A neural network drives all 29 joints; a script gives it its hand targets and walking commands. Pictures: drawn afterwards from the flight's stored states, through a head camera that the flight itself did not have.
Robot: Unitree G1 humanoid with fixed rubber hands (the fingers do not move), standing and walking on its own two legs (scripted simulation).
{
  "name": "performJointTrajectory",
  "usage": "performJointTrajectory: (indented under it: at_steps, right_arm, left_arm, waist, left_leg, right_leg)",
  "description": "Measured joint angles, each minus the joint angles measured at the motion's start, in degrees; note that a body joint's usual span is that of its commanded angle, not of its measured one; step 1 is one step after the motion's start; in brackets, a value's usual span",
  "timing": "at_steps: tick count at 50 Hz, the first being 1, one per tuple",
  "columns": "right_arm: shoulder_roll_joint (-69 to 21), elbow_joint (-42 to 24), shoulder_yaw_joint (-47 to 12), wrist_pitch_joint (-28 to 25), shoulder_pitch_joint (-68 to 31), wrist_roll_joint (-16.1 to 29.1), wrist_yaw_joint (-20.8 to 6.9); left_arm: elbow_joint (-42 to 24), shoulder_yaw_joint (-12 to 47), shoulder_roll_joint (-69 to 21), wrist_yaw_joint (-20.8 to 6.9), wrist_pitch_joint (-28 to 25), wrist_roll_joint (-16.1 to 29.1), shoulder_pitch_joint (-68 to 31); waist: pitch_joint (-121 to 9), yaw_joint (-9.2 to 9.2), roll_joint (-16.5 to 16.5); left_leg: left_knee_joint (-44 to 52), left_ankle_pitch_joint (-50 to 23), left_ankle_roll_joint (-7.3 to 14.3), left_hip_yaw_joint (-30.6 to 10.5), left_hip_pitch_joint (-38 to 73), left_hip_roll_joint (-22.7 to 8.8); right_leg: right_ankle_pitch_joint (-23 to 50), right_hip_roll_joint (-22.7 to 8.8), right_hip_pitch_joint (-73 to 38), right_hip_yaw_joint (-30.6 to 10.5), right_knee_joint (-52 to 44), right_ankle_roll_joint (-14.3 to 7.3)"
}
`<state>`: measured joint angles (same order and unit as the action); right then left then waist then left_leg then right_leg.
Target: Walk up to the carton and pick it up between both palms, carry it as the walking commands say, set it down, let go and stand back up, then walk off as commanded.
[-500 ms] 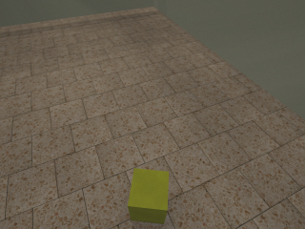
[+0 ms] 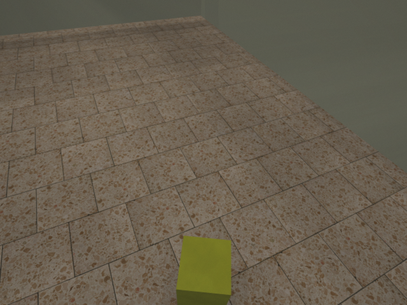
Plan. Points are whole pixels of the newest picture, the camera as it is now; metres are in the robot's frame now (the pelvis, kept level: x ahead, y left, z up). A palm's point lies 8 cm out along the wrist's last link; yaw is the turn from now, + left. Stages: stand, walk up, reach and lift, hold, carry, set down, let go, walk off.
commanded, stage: walk up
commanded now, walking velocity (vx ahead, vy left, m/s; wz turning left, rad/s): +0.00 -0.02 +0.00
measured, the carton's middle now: (203, 274) +0.41 -0.03 -0.64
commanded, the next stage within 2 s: stand in 1.04 s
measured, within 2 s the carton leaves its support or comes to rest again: neither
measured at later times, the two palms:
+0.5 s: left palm out of the picture +0.09 +0.20 -0.14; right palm out of the picture +0.07 -0.25 -0.14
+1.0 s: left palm out of the picture +0.05 +0.22 -0.14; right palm out of the picture +0.06 -0.25 -0.14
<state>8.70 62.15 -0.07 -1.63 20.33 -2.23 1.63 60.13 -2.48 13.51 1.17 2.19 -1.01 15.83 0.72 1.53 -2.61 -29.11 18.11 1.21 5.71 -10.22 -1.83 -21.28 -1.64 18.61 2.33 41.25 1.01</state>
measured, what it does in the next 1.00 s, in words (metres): steps on the spot: right foot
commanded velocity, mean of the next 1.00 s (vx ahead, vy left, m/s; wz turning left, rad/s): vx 0.01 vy -0.02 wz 0.00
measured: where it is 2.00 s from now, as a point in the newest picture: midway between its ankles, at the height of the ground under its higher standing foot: outside the picture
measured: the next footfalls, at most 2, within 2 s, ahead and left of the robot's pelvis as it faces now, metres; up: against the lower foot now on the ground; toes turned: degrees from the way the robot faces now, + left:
right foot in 0.20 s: +0.06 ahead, -0.14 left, +0.00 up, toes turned +11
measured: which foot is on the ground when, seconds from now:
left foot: down 0.00-1.00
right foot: up 0.00-0.18, down 0.20-1.00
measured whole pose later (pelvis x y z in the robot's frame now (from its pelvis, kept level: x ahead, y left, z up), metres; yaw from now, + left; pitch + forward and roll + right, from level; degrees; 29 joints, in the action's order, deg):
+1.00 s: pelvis +0.04 -0.02 +0.00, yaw -1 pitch -2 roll +0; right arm 10.5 63.9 -1.3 0.2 12.5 -1.8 2.7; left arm 61.3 -0.2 10.7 2.6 0.2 -0.4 14.4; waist 2.9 -0.7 -1.1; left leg -24.0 18.7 -0.6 5.1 -3.6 -1.6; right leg -16.6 -0.3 9.4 3.4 27.6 -1.5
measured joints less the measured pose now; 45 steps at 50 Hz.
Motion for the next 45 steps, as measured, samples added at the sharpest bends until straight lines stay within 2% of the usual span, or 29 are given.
performJointTrajectory:
  at_steps: [7,9,10,13,16,27,45]
  right_arm:
    - [-1.60,-0.15,-0.05,0.24,-3.12,0.50,0.76]
    - [-1.43,-0.49,0.16,0.67,-4.35,0.53,0.84]
    - [-1.24,-0.71,0.26,0.84,-4.78,0.63,0.84]
    - [0.24,-0.85,0.52,1.24,-6.33,1.12,0.87]
    - [1.64,-1.16,0.50,2.22,-7.51,1.34,0.92]
    - [0.75,0.56,-0.59,0.90,-8.28,1.09,0.93]
    - [1.66,1.68,-1.09,1.68,-8.02,0.78,0.90]
  left_arm:
    - [-2.46,0.38,-0.58,0.70,-0.06,0.35,-5.96]
    - [-2.62,0.61,-0.91,0.68,-0.12,0.57,-6.75]
    - [-2.46,0.68,-1.10,0.62,-0.46,0.62,-7.01]
    - [-1.10,1.10,-3.07,0.71,-1.80,0.39,-7.58]
    - [-0.71,1.49,-4.88,1.22,-2.32,-0.16,-6.75]
    - [-0.47,1.63,-3.99,1.29,-2.13,0.88,-3.99]
    - [1.51,2.00,-2.56,1.56,-1.83,0.77,-1.36]
  waist:
    - [3.54,-0.64,0.26]
    - [3.90,-0.51,0.52]
    - [3.84,-0.49,0.61]
    - [3.78,0.03,3.43]
    - [2.93,-0.07,4.91]
    - [1.17,-1.74,1.05]
    - [1.69,-1.90,1.92]
  left_leg:
    - [-0.29,0.95,-0.37,0.46,0.54,-0.22]
    - [-2.53,2.43,-0.82,0.62,-0.35,-0.62]
    - [-4.01,3.41,-1.15,0.65,-0.97,-0.75]
    - [-5.82,4.91,-1.98,-0.69,-1.19,-2.31]
    - [-5.94,5.19,-2.15,-2.27,-0.97,-2.11]
    - [3.92,1.24,-1.75,-1.19,4.83,0.19]
    - [4.54,1.08,-1.90,-0.91,6.48,0.02]
  right_leg:
    - [-0.75,1.12,-0.51,0.24,-1.17,-0.28]
    - [3.35,1.12,-2.20,0.68,-6.23,-0.33]
    - [6.03,1.08,-3.20,0.81,-8.63,-1.02]
    - [3.91,2.50,-4.28,2.20,-8.82,-2.55]
    - [3.27,3.01,-5.09,2.72,-9.53,-2.89]
    - [4.23,1.28,-7.96,1.66,-13.21,-2.29]
    - [4.39,1.51,-9.39,1.41,-13.62,-2.51]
